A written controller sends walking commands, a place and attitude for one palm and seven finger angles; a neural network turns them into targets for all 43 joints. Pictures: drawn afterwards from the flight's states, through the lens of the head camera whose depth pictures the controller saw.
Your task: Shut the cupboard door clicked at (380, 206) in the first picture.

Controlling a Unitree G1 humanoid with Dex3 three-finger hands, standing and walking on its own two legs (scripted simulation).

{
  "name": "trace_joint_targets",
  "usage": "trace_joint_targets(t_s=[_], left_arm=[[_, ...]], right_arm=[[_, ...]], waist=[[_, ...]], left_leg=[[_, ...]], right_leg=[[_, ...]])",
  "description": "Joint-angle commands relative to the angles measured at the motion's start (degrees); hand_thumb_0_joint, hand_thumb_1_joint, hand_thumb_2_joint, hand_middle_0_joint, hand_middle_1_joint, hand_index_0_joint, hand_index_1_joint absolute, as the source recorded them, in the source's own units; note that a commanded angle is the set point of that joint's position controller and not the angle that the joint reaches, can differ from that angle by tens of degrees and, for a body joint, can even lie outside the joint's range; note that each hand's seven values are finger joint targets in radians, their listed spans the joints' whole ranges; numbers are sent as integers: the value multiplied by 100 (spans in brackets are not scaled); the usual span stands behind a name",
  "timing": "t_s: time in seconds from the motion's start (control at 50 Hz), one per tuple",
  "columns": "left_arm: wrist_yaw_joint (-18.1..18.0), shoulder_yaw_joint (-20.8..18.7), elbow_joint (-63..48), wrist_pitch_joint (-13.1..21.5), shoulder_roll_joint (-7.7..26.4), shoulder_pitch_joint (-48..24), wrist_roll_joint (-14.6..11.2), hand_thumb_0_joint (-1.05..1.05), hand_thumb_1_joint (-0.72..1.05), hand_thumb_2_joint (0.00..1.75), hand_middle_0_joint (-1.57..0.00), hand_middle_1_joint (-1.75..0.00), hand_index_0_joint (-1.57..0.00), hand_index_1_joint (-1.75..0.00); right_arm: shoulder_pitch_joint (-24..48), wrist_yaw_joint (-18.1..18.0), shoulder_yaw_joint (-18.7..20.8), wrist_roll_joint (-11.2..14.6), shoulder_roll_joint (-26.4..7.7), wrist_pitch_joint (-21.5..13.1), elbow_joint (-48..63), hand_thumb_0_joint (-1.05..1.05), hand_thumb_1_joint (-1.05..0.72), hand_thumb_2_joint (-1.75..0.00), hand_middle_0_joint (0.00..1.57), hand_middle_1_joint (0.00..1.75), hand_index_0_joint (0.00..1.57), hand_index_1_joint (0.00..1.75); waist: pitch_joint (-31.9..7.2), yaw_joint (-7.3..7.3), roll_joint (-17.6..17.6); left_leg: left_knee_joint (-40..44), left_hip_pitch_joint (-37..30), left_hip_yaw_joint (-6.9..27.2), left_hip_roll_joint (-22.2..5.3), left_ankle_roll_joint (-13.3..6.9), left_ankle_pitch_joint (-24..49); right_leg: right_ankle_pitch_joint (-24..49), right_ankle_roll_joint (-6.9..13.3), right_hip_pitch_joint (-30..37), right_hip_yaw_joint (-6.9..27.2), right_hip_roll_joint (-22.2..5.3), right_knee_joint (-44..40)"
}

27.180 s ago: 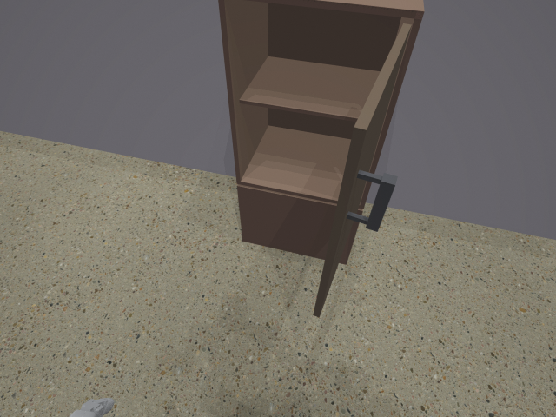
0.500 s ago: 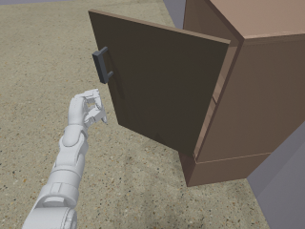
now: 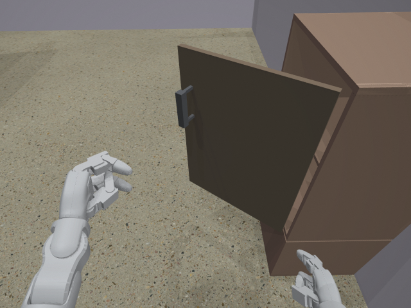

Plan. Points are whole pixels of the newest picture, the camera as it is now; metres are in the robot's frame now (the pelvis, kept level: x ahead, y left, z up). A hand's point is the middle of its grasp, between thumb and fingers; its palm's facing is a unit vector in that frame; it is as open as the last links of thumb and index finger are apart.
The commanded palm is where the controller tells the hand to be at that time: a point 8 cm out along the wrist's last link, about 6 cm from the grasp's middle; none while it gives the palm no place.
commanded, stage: draw the hand back to the body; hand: left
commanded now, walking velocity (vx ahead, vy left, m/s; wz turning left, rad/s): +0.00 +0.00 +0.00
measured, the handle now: (186, 106) +0.67 +0.12 +0.04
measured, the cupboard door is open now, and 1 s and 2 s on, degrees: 54 54 54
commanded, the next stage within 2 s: step back with the hand held close in 0.74 s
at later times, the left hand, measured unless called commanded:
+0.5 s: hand (38, 217) +0.20 +0.26 +0.16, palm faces +0.48 -0.77 -0.42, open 7.0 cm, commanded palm +0.16 +0.29 +0.18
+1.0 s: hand (61, 202) +0.23 +0.25 +0.16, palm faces +0.42 -0.78 -0.47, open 7.4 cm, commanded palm +0.17 +0.28 +0.18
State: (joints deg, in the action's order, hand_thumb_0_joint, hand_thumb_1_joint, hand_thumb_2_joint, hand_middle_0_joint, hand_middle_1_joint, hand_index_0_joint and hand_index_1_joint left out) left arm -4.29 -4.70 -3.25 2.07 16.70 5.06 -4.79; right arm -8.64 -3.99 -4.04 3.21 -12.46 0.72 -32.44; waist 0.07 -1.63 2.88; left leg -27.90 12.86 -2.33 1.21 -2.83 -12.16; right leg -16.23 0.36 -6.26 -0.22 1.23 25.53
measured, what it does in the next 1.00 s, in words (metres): stands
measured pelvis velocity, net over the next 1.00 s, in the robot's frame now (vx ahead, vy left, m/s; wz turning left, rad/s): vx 0.03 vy -0.02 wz -0.01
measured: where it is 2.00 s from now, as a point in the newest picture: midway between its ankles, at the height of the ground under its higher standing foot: outside the picture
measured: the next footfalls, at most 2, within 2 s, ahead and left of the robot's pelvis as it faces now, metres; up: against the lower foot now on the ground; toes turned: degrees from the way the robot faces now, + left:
right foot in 1.96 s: -0.12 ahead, -0.11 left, +0.00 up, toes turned +8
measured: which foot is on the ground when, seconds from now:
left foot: down 0.00-1.00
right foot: down 0.00-1.00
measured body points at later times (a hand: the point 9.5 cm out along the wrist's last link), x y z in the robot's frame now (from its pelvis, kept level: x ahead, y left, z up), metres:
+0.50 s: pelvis +0.02 -0.01 +0.00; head -0.01 -0.04 +0.45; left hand +0.16 +0.30 +0.19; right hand +0.20 -0.24 -0.09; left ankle +0.04 +0.08 -0.74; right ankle -0.02 -0.12 -0.74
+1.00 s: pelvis +0.03 -0.02 +0.00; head +0.02 -0.05 +0.45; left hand +0.20 +0.29 +0.18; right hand +0.21 -0.25 -0.09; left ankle +0.04 +0.08 -0.74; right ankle -0.02 -0.12 -0.74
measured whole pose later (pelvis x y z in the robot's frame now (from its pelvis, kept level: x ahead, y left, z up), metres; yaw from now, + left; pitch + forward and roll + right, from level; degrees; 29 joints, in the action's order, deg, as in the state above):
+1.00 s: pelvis +0.03 -0.02 +0.00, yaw -1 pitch +0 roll -1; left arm -6.0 -21.3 -19.6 6.3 22.0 28.2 -4.6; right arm -10.3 -4.0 -0.7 2.1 -14.6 -0.6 -35.1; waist -2.2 -1.9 5.2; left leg -28.0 13.8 -2.1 -0.4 -1.4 -14.3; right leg -16.9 1.6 -6.2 -0.2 2.9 23.1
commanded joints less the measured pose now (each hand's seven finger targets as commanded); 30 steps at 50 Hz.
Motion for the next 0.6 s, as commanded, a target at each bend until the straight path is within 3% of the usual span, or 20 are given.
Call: trace_joint_targets(t_s=[0.0,0.04,0.1,0.12,0.2,0.24,0.34,0.36,0.44,0.5,0.52,0.58], left_arm=[[-127,-738,-1853,366,979,-666,-20,0,90,90,-67,-81,-67,-81],[-138,-839,-2050,371,962,-349,-27,0,90,90,-61,-75,-61,-75],[-164,-1301,-2042,331,1246,338,-46,0,90,90,-53,-66,-53,-66],[-147,-1256,-2251,358,1155,329,-45,0,90,90,-50,-63,-50,-63],[-210,-1780,-2621,430,1511,910,-32,0,90,90,-39,-51,-39,-51],[-235,-1878,-2965,493,1524,1150,-17,0,90,90,-34,-45,-34,-45],[-310,-2391,-3167,582,1751,1929,-33,0,90,90,-20,-30,-20,-30],[-287,-2122,-3136,586,1481,1836,-13,0,90,90,-20,-30,-20,-30],[-296,-1891,-2696,532,1281,1477,13,0,90,90,-20,-30,-20,-30],[-306,-1979,-2545,544,1399,1418,17,0,90,90,-20,-30,-20,-30],[-304,-1977,-2747,572,1414,1356,15,0,90,90,-20,-30,-20,-30],[-323,-2121,-3066,609,1589,1450,41,0,90,90,-20,-30,-20,-30]], right_arm=[[606,-29,296,-96,-689,-290,744,0,-90,-90,20,30,20,30],[671,-18,294,-97,-650,-298,772,0,-90,-90,20,30,20,30],[688,-11,333,-125,-703,-295,718,0,-90,-90,20,30,20,30],[727,1,324,-95,-656,-297,745,0,-90,-90,20,30,20,30],[697,12,388,-140,-706,-414,692,0,-90,-90,20,30,20,30],[683,20,406,-127,-656,-482,702,0,-90,-90,20,30,20,30],[631,10,468,-130,-656,-653,655,0,-90,-90,20,30,20,30],[601,17,470,-131,-659,-671,620,0,-90,-90,20,30,20,30],[519,-21,532,-137,-760,-720,535,0,-90,-90,20,30,20,30],[510,-56,554,-146,-792,-743,505,0,-90,-90,20,30,20,30],[537,-53,552,-144,-762,-751,562,0,-90,-90,20,30,20,30],[575,-52,528,-165,-704,-793,578,0,-90,-90,20,30,20,30]], waist=[[-739,43,154],[-629,25,-33],[-429,-75,-131],[-407,-52,-19],[-426,-136,87],[-543,-134,248],[-292,-187,169],[-262,-117,268],[152,-14,-132],[57,-64,-262],[-214,-100,-214],[-499,-174,78]], left_leg=[[831,-1054,500,-374,176,246],[886,-1020,468,-380,179,261],[909,-880,405,-351,166,354],[907,-896,375,-342,169,367],[873,-889,377,-327,172,480],[798,-965,326,-317,165,633],[716,-849,280,-312,168,706],[720,-890,259,-298,165,704],[751,-821,235,-294,114,402],[723,-852,212,-253,68,409],[710,-920,202,-235,52,527],[601,-1036,144,-195,48,928]], right_leg=[[711,84,-323,-56,-6,-645],[691,67,-289,-69,-17,-683],[713,63,-164,-51,-36,-800],[698,54,-192,-44,-56,-806],[763,56,-105,-54,-55,-825],[856,47,-106,-53,-71,-792],[869,43,-218,-51,-72,-833],[870,39,-265,-41,-81,-818],[581,-13,-571,-29,-91,-912],[565,-14,-514,2,-106,-947],[671,-11,-367,19,-139,-876],[1116,2,-193,32,-135,-790]])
